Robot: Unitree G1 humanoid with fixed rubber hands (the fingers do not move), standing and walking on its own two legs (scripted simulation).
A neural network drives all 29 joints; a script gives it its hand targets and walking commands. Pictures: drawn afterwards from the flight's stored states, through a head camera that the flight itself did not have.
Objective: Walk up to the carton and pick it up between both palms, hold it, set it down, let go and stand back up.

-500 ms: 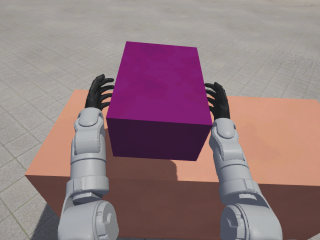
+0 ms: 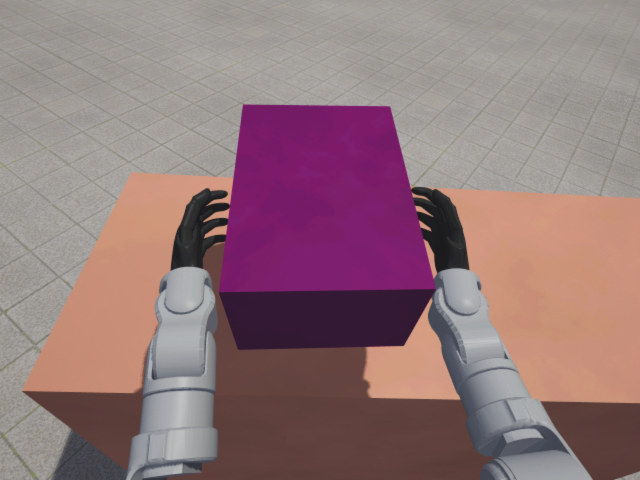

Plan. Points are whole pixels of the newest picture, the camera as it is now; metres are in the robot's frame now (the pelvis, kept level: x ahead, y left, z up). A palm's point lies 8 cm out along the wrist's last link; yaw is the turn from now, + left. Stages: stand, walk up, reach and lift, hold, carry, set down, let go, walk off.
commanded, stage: set down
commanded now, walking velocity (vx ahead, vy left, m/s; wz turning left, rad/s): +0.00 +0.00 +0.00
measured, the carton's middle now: (319, 219) +0.44 -0.01 +0.09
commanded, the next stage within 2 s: none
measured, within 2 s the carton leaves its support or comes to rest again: rests again in 1.82 s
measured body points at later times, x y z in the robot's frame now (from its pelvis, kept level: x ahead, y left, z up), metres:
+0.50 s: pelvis +0.01 +0.04 +0.00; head +0.03 +0.07 +0.45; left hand +0.37 +0.14 +0.11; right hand +0.37 -0.17 +0.10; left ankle -0.04 +0.11 -0.75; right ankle -0.01 -0.10 -0.75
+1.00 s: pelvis -0.03 -0.02 +0.00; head +0.00 -0.02 +0.45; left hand +0.37 +0.09 +0.07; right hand +0.37 -0.22 +0.08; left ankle -0.04 +0.11 -0.75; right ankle -0.01 -0.10 -0.75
